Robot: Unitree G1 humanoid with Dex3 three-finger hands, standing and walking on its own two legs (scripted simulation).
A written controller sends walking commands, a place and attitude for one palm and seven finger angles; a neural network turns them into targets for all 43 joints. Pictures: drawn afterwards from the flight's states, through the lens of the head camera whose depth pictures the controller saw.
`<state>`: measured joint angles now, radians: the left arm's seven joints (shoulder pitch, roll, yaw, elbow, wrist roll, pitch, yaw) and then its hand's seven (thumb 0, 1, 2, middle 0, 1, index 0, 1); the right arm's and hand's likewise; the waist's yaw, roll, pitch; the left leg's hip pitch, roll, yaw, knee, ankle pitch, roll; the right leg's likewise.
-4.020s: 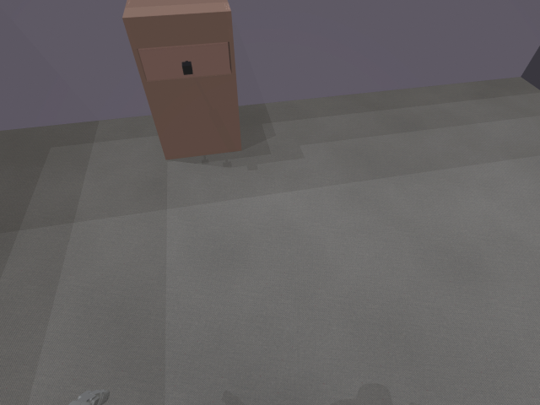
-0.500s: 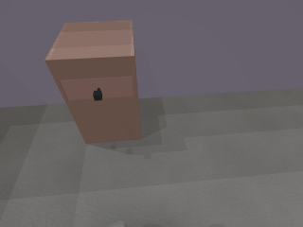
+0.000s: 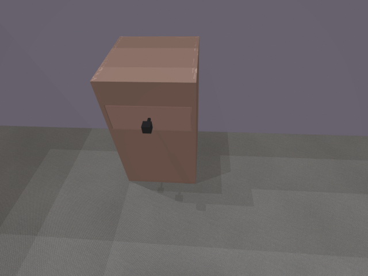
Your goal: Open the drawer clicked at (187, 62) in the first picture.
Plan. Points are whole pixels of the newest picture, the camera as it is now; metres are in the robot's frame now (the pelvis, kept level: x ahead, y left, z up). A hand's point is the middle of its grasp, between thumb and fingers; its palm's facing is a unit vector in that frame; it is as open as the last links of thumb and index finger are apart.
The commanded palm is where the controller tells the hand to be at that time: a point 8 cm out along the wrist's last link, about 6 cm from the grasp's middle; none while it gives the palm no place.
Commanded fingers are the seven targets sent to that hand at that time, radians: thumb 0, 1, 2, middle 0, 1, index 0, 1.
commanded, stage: take the last steps up to it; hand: left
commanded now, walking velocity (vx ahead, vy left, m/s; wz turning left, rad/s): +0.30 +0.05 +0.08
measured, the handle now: (147, 124) +0.77 +0.25 -0.21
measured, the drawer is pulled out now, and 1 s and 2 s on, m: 0.00 0.00 0.00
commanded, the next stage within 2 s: come to a stop and stand still in 0.56 s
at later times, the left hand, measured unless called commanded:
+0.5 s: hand out of the picture +0.11 +0.22 -0.17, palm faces +0.11 -0.98 -0.17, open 7.4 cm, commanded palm none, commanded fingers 0.00 0.90 0.90 -0.20 -0.30 -0.20 -0.30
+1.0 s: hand (122, 217) +0.30 +0.22 -0.15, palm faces +0.08 -0.96 -0.26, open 7.3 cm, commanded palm none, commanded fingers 0.00 0.90 0.90 -0.20 -0.30 -0.20 -0.30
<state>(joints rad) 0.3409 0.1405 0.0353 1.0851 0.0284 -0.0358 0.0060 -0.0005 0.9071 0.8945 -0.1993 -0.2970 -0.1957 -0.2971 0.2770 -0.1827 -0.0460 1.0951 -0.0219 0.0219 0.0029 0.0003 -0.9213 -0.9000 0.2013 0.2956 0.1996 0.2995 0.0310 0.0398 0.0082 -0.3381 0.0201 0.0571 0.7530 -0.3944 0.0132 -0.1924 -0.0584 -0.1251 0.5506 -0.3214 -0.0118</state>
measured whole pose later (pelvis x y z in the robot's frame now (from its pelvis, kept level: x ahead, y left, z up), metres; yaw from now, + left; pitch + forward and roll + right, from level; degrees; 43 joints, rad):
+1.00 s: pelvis +0.23 +0.03 +0.01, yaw +2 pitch +0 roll +2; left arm 0.14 0.15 0.04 1.00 0.02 0.02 0.03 -0.01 0.92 0.89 -0.20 -0.30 -0.20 -0.30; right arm 0.20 -0.18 -0.05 1.05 -0.01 0.06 -0.02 0.00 -0.91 -0.90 0.20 0.30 0.20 0.30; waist 0.01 0.02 0.10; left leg -0.37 0.01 0.02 0.90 -0.46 -0.05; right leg -0.27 -0.05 -0.13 0.48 -0.21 -0.06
